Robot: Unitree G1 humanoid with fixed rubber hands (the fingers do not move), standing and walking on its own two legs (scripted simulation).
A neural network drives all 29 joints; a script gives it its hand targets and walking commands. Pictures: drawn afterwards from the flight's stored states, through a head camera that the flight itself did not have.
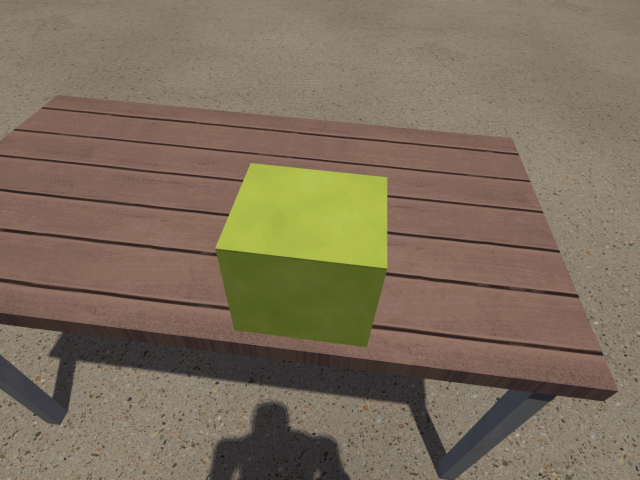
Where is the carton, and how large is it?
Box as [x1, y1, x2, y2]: [215, 163, 386, 346]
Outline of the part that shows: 251,163 215,248 234,329 366,346 386,271 386,177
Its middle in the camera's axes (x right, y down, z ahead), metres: -0.02 +0.02 +0.59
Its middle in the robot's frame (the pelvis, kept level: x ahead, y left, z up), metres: +0.44 +0.02 +0.03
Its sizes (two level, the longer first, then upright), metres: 0.207 0.178 0.189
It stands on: a table, 0.70 m high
